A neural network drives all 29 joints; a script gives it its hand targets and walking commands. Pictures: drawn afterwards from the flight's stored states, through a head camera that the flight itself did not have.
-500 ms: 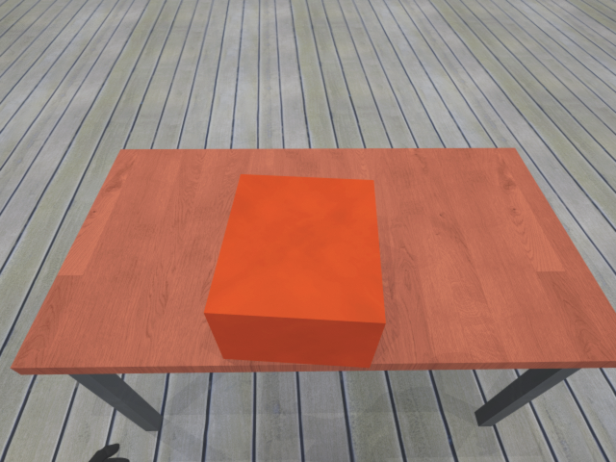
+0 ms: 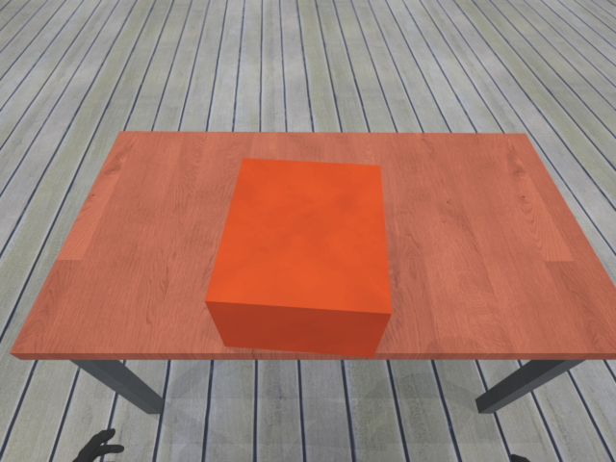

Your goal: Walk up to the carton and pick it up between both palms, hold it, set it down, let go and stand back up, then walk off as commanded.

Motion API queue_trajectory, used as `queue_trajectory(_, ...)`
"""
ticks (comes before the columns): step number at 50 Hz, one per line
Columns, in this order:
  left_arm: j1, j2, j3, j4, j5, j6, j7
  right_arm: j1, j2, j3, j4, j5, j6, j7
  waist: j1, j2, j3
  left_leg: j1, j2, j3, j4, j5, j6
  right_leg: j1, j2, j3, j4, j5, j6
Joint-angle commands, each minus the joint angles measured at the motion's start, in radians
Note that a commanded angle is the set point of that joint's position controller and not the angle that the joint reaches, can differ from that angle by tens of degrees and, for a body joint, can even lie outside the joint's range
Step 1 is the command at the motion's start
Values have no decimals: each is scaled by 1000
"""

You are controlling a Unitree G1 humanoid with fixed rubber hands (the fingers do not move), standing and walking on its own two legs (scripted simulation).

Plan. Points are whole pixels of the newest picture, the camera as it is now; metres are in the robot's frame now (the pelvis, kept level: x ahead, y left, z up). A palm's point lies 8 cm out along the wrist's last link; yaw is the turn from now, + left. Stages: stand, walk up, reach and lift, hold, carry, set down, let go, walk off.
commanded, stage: reach and lift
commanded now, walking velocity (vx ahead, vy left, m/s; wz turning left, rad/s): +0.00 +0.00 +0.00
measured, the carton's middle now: (305, 253) +0.46 +0.02 -0.08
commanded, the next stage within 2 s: none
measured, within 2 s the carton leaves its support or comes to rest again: neither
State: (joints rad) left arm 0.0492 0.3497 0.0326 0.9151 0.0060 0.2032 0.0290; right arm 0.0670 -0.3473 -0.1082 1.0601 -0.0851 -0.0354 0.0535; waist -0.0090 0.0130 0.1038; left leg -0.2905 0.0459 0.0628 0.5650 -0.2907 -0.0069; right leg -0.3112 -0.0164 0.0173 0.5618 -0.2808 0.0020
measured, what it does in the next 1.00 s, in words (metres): stands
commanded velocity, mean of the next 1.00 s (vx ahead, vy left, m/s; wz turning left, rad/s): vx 0.00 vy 0.00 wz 0.00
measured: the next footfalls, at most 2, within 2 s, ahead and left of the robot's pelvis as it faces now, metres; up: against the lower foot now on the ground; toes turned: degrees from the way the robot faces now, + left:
none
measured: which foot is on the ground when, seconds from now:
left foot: down 0.00-1.00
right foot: down 0.00-1.00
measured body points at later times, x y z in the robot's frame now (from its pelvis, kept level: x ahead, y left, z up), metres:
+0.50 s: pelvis +0.03 -0.01 +0.00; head +0.06 +0.00 +0.45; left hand +0.18 +0.29 -0.09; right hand +0.18 -0.28 -0.10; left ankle +0.03 +0.13 -0.73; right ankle +0.04 -0.13 -0.73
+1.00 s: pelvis +0.03 +0.00 +0.01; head +0.04 +0.02 +0.46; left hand +0.19 +0.27 -0.06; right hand +0.19 -0.22 -0.07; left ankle +0.03 +0.13 -0.73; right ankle +0.05 -0.13 -0.73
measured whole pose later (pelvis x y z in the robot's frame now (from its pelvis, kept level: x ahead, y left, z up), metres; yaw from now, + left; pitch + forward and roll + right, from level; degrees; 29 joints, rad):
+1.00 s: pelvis +0.03 +0.00 +0.01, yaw +1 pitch -6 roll +0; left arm 0.21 0.29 0.05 0.48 -0.08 0.05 -0.03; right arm 0.26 -0.14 -0.07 0.66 0.03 -0.27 -0.02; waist 0.04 -0.03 0.11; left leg -0.08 0.05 0.07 0.41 -0.23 -0.02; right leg -0.08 -0.02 0.00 0.38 -0.20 0.03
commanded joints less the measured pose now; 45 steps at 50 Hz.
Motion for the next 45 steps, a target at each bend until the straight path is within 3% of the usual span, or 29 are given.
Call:
queue_trajectory(1,-225,167,54,-409,9,270,-1,-185,-180,-96,-227,-18,-44,29,-41,-59,-180,-56,-3,33,29,-81,-18,29,7,-93,51,-18,-44)
queue_trajectory(3,-154,186,71,-488,39,318,-24,-82,-187,-88,-269,-3,-24,18,-52,-72,-208,36,-10,49,89,-126,-11,-6,2,-58,13,-111,-50)
queue_trajectory(4,-150,165,71,-511,44,332,-31,-70,-170,-74,-302,9,-6,14,-29,-56,-202,27,-13,55,71,-109,-10,11,5,-60,10,-108,-48)
queue_trajectory(6,-86,159,96,-554,73,333,-39,-14,-163,-61,-314,45,-5,3,2,10,-237,14,-5,47,22,24,-7,143,25,-89,44,104,-26)
queue_trajectory(7,-59,156,112,-564,83,328,-41,-7,-167,-57,-318,56,-12,-3,6,-6,-243,63,-16,40,40,89,-12,118,25,-85,31,166,-18)
queue_trajectory(10,-19,150,156,-586,107,303,-31,14,-144,-29,-369,67,-17,-13,33,26,-181,94,-31,43,-7,153,-21,151,28,-80,-9,196,-11)
queue_trajectory(15,-24,139,138,-582,65,249,-29,21,-97,-34,-440,59,-32,-26,25,-45,-78,98,-45,59,-57,91,-11,136,30,-54,-74,178,10)
queue_trajectory(18,-46,142,135,-603,41,205,-31,43,-47,-26,-476,56,-49,-37,25,-47,-80,98,-46,60,-77,97,-7,118,19,-36,-96,186,21)
queue_trajectory(24,5,126,121,-655,-13,86,-28,113,-9,-28,-498,77,-124,-39,21,14,-197,220,-47,41,-84,296,-40,116,29,-37,-119,288,20)
queue_trajectory(27,52,122,116,-634,-36,30,-32,139,-6,-39,-506,79,-170,-44,16,-16,-209,265,-51,38,-92,355,-49,133,40,-47,-138,308,25)
queue_trajectory(35,81,132,112,-561,-51,-64,-64,148,46,2,-494,91,-227,-73,29,-28,-117,195,-58,55,-171,264,-42,221,37,-43,-202,240,21)
queue_trajectory(45,89,94,84,-584,-80,-187,-56,145,96,2,-535,117,-277,-81,54,40,-75,193,-49,42,-230,253,-50,228,49,-42,-253,130,2)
